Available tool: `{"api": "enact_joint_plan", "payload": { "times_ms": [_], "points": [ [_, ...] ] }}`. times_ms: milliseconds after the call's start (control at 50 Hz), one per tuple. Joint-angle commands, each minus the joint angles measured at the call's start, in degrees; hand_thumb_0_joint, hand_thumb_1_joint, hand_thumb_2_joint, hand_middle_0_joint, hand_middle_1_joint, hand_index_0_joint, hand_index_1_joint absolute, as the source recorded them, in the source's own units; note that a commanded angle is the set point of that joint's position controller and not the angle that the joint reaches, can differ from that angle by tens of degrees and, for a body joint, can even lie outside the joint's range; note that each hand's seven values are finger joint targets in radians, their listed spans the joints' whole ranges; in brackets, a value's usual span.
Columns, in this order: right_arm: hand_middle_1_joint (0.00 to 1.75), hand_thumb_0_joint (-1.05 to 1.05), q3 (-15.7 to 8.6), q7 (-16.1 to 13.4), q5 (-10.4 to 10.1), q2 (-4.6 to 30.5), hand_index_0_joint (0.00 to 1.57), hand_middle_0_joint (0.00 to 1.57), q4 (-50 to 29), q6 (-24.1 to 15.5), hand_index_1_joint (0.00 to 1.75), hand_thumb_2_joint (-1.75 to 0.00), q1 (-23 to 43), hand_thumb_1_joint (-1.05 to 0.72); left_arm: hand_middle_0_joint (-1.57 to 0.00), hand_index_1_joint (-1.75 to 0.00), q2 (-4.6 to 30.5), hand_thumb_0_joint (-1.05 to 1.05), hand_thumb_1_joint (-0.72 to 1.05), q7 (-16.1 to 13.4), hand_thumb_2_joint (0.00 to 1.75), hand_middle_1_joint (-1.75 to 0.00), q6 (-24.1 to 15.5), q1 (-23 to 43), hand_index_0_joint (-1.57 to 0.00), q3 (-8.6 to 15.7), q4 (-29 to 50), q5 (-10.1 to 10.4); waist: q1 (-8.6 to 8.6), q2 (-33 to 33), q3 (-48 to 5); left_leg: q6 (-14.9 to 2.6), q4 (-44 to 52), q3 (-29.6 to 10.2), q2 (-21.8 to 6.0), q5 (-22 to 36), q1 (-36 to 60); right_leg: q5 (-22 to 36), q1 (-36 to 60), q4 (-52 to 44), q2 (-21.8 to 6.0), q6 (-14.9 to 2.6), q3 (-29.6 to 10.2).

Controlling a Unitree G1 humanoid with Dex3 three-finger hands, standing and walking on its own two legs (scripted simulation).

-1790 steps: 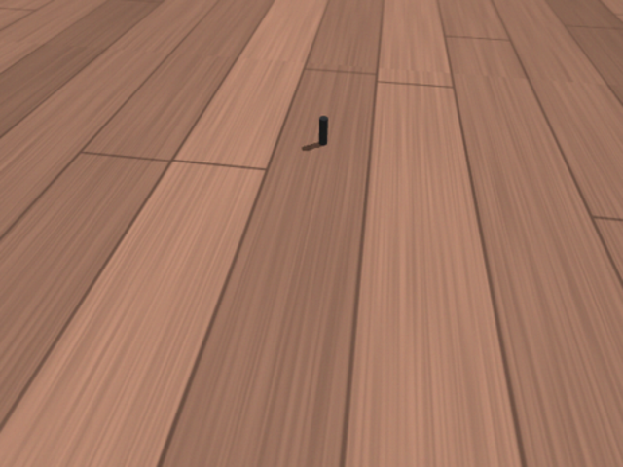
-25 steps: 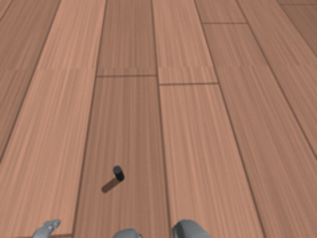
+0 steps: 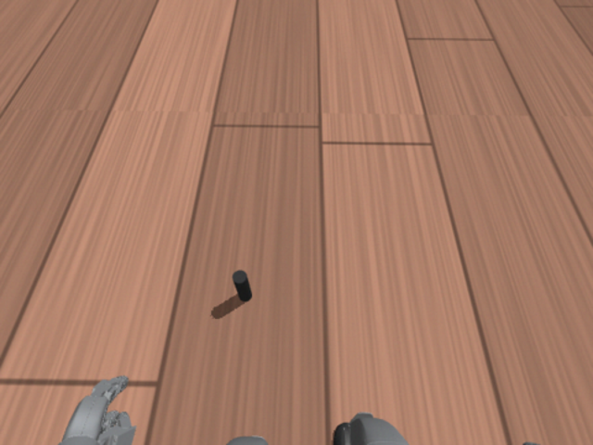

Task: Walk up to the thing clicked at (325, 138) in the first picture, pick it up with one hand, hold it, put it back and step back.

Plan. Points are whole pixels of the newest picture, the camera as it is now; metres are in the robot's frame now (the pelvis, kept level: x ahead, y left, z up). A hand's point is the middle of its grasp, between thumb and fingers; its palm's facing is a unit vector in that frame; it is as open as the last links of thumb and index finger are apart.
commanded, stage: step back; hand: left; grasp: from the side
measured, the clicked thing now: (242, 286) +0.61 +0.21 -0.67
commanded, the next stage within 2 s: none
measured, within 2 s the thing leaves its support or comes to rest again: neither
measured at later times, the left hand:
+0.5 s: hand out of the picture -0.10 +0.24 -0.13, palm faces -0.07 -0.91 -0.42, open 7.4 cm
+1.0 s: hand out of the picture -0.22 +0.23 -0.14, palm faces -0.02 -0.92 -0.38, open 7.4 cm
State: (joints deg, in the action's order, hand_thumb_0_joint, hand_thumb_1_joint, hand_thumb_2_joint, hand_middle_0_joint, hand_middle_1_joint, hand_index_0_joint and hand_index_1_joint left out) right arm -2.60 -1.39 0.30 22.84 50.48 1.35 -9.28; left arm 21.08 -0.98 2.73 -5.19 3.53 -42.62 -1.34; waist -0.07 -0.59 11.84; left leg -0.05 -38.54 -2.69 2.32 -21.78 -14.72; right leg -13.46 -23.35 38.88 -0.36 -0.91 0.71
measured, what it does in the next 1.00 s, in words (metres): walks backwards: right foot, then left foot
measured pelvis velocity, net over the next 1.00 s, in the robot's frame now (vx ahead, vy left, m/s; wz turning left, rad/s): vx -0.34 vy -0.04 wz -0.02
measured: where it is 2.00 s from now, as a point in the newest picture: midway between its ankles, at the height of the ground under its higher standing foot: outside the picture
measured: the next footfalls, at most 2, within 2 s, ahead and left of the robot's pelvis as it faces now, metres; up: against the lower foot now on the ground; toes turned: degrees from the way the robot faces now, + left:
right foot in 0.40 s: -0.14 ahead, -0.15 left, +0.00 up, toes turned -2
left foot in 0.74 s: -0.22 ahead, +0.09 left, +0.00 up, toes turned -2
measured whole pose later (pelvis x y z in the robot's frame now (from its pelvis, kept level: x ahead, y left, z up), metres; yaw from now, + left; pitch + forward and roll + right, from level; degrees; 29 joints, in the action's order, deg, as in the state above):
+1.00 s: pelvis -0.34 -0.04 +0.01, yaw -1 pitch -2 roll -1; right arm -2.3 -0.4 2.0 21.4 47.6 2.4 -8.2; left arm 22.0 -0.9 3.4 -8.1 3.5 -47.4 -0.6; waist 0.6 -0.4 9.1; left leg -0.1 -34.6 -1.7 -1.5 -12.0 -21.2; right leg -29.6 -19.1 56.3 3.4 0.0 -4.6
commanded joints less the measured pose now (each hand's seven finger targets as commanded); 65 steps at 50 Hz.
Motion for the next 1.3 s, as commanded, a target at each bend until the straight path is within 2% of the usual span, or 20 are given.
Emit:
{"api": "enact_joint_plan", "payload": {
  "times_ms": [0, 40, 120, 260, 360, 400, 420, 440, 520, 640, 720, 760, 780, 840, 1020, 1060, 1080, 1100, 1160, 1280],
  "points": [
    [0.30, 0.00, -5.03, -0.02, 2.28, 16.04, 0.20, 0.20, -3.83, -1.33, 0.30, -0.90, -4.49, -0.90, -0.20, -0.30, 10.16, 0.00, 0.90, -0.15, 0.90, -0.30, 0.00, -2.66, -0.20, 3.08, 4.26, 0.63, -0.16, 9.34, -17.16, -7.78, 17.19, -20.04, -16.64, 18.39, 9.72, -5.82, -3.08, 7.43, 0.44, -1.57, -6.39],
    [0.30, 0.00, -5.89, 0.02, 2.14, 20.19, 0.20, 0.20, -5.72, -1.41, 0.30, -0.90, 0.61, -0.90, -0.20, -0.30, 13.24, 0.00, 0.90, -1.24, 0.90, -0.30, -0.21, 2.53, -0.20, 4.57, 3.94, -0.29, -2.69, 14.76, -10.98, -19.62, 21.48, -31.66, -27.68, 19.81, -6.44, -23.41, -1.24, 29.16, 4.31, 0.48, -11.64],
    [0.30, 0.00, -3.58, -0.29, 1.95, 12.11, 0.20, 0.20, -6.82, -1.71, 0.30, -0.90, 4.34, -0.90, -0.20, -0.30, 11.60, 0.00, 0.90, -0.28, 0.90, -0.30, -0.16, -6.16, -0.20, 4.57, -0.14, 0.88, 2.71, 6.98, -10.04, -10.90, 15.32, -10.39, -14.20, 28.81, 0.52, -14.17, -6.00, 34.72, 7.95, -0.02, -12.59],
    [0.30, 0.00, -4.49, -0.16, 1.49, 13.16, 0.20, 0.20, -7.26, -0.89, 0.30, -0.90, 0.13, -0.90, -0.20, -0.30, 10.42, 0.00, 0.90, -0.04, 0.90, -0.30, -1.01, -6.64, -0.20, 3.86, -0.29, 0.24, -1.53, 11.60, -14.36, -14.34, 12.34, -10.45, -16.48, 24.72, 9.54, -16.24, -1.27, 14.04, 3.25, 3.45, -7.26],
    [0.30, 0.00, -4.52, 0.26, 0.78, 14.25, 0.20, 0.20, -8.10, 1.22, 0.30, -0.90, 4.00, -0.90, -0.20, -0.30, 10.55, 0.00, 0.90, 0.11, 0.90, -0.30, -1.87, -15.14, -0.20, 4.10, -5.79, -0.12, 2.28, 10.89, -17.97, -8.55, 5.34, -7.01, -12.67, 18.37, 1.03, -1.19, 15.31, -16.28, 2.26, 0.52, -0.63],
    [0.30, 0.00, -3.02, 0.47, -0.14, 9.44, 0.20, 0.20, -9.12, 1.25, 0.30, -0.90, 3.21, -0.90, -0.20, -0.30, 16.61, 0.00, 0.90, 0.23, 0.90, -0.30, -2.33, -13.96, -0.20, 5.83, -4.40, -1.62, 1.99, -6.09, -14.89, -2.35, -6.47, -4.70, -0.89, -1.68, -16.45, -3.52, 17.97, -18.32, -9.99, -4.25, -22.42],
    [0.30, 0.00, -3.65, -0.55, -0.02, 9.54, 0.20, 0.20, -9.83, 1.19, 0.30, -0.90, 5.97, -0.90, -0.20, -0.30, 23.16, 0.00, 0.90, 0.28, 0.90, -0.30, -1.83, -8.68, -0.20, 7.08, -1.75, -1.63, 4.44, -16.61, -11.37, 0.30, -19.73, -3.50, 3.51, -13.03, -15.33, -2.99, 3.10, -22.55, -21.89, -14.33, -33.76],
    [0.30, 0.00, -4.84, -0.87, 0.09, 12.42, 0.20, 0.20, -9.02, 1.39, 0.30, -0.90, 5.18, -0.90, -0.20, -0.30, 23.37, 0.00, 0.90, -0.10, 0.90, -0.30, -2.05, -3.53, -0.20, 6.94, 0.03, -1.29, 2.76, -16.80, -6.46, 0.68, -29.06, -8.30, 0.02, -12.73, -10.78, -5.80, -8.53, -25.82, -25.29, -16.66, -37.66],
    [0.30, 0.00, -3.31, -0.36, -0.48, 9.89, 0.20, 0.20, -4.85, 0.83, 0.30, -0.90, -1.96, -0.90, -0.20, -0.30, 14.11, 0.00, 0.90, -0.54, 0.90, -0.30, -2.26, 2.37, -0.20, 5.17, 1.20, -1.22, -1.81, -7.92, -7.21, 0.72, -31.62, -6.36, 5.85, -3.47, -13.09, 12.89, 2.42, -14.67, -10.14, -8.32, -10.88],
    [0.30, 0.00, -2.31, -0.59, 0.61, 8.23, 0.20, 0.20, -6.54, -0.55, 0.30, -0.90, -1.14, -0.90, -0.20, -0.30, 13.33, 0.00, 0.90, -1.57, 0.90, -0.30, -1.20, -5.91, -0.20, 4.98, 1.16, -1.23, 3.32, -11.25, -14.52, 1.08, -2.98, -1.69, -0.56, -6.67, -13.68, 24.80, 24.33, -6.48, -13.15, -9.40, -12.73],
    [0.30, 0.00, -4.22, -0.47, 1.75, 10.68, 0.20, 0.20, -3.76, -0.91, 0.30, -0.90, -6.46, -0.90, -0.20, -0.30, 11.93, 0.00, 0.90, -0.84, 0.90, -0.30, 0.47, -4.57, -0.20, 3.31, 2.53, 0.17, 1.61, -4.97, -17.78, -1.60, 17.31, -4.16, -4.26, 18.46, 4.78, 16.03, 11.49, 3.74, -8.41, -4.25, -9.05],
    [0.30, 0.00, -5.63, 0.40, 2.13, 20.36, 0.20, 0.20, -6.06, -0.21, 0.30, -0.90, -2.42, -0.90, -0.20, -0.30, 11.86, 0.00, 0.90, -1.49, 0.90, -0.30, 0.42, -2.24, -0.20, 3.30, 3.15, 0.90, -0.21, 14.25, -16.07, -15.29, 17.90, -25.27, -23.33, 28.90, 2.03, -23.46, -2.19, 20.67, 3.31, 0.23, -2.90],
    [0.30, 0.00, -5.93, 0.17, 2.40, 20.97, 0.20, 0.20, -6.48, -0.54, 0.30, -0.90, -1.00, -0.90, -0.20, -0.30, 12.93, 0.00, 0.90, -1.86, 0.90, -0.30, 0.41, 0.48, -0.20, 3.80, 2.69, 0.30, -1.74, 15.20, -13.81, -18.78, 19.80, -30.01, -26.20, 26.63, -6.38, -25.19, 1.35, 29.04, 2.52, 0.41, -7.97],
    [0.30, 0.00, -3.65, -0.24, 2.85, 13.51, 0.20, 0.20, -7.41, -0.52, 0.30, -0.90, 4.11, -0.90, -0.20, -0.30, 12.52, 0.00, 0.90, -0.91, 0.90, -0.30, 0.42, -3.70, -0.20, 3.88, -0.50, 1.26, 2.16, 9.09, -11.28, -13.16, 14.42, -11.31, -15.54, 32.45, -4.59, -17.92, -0.63, 34.49, 5.44, -0.25, -10.19],
    [0.30, 0.00, -3.39, 0.66, 0.97, 12.34, 0.20, 0.20, -5.41, 1.80, 0.30, -0.90, 1.63, -0.90, -0.20, -0.30, 10.54, 0.00, 0.90, -1.19, 0.90, -0.30, -3.91, -10.56, -0.20, 3.14, -5.92, -0.35, 1.19, 8.01, -18.23, -8.03, 0.46, -5.52, -10.46, 21.08, 5.37, 0.71, 14.65, -22.36, 2.52, 1.10, 0.05],
    [0.30, 0.00, -1.95, 0.81, 0.78, 6.90, 0.20, 0.20, -6.03, 1.59, 0.30, -0.90, -0.77, -0.90, -0.20, -0.30, 17.64, 0.00, 0.90, -1.13, 0.90, -0.30, -4.31, -10.00, -0.20, 5.09, -6.30, -1.64, 0.74, -9.59, -15.33, -2.24, -9.31, -3.13, 0.08, -6.43, -19.82, -3.67, 23.66, -19.73, -10.73, -3.59, -24.05],
    [0.30, 0.00, -2.84, 0.01, 1.32, 9.26, 0.20, 0.20, -7.17, 1.93, 0.30, -0.90, 4.24, -0.90, -0.20, -0.30, 22.88, 0.00, 0.90, -1.18, 0.90, -0.30, -4.08, -5.48, -0.20, 6.04, -3.98, -1.81, 3.89, -11.79, -11.81, 0.04, -17.27, -7.95, -0.72, -12.44, -14.69, -9.27, 4.36, -22.67, -23.62, -13.64, -34.14],
    [0.30, 0.00, -4.40, 0.08, 1.10, 12.60, 0.20, 0.20, -5.99, 2.03, 0.30, -0.90, 4.36, -0.90, -0.20, -0.30, 22.57, 0.00, 0.90, -1.41, 0.90, -0.30, -4.24, -0.79, -0.20, 5.95, -2.92, -1.37, 2.37, -11.48, -7.02, 0.22, -23.91, -10.25, -2.98, -10.05, -8.81, -13.98, -6.95, -25.24, -25.37, -15.11, -36.94],
    [0.30, 0.00, -3.39, 0.89, 0.28, 10.55, 0.20, 0.20, -2.28, 1.21, 0.30, -0.90, 0.41, -0.90, -0.20, -0.30, 14.65, 0.00, 0.90, -1.35, 0.90, -0.30, -4.83, 1.23, -0.20, 4.22, -3.82, -0.87, -0.97, -2.72, -6.32, 0.22, -24.60, -7.93, 2.36, -1.48, -13.02, 4.24, 4.87, -16.40, -11.84, -8.07, -14.03],
    [0.30, 0.00, -2.77, 1.93, 1.66, 8.97, 0.20, 0.20, -2.85, -0.96, 0.30, -0.90, 3.03, -0.90, -0.20, -0.30, 16.10, 0.00, 0.90, -0.07, 0.90, -0.30, -5.16, -7.72, -0.20, 5.12, -6.37, -1.70, 5.02, -10.75, -8.77, 1.44, -3.61, -1.75, -1.11, -8.01, -13.78, -21.15, 16.63, -19.26, -12.68, -9.05, -17.43]
  ]
}}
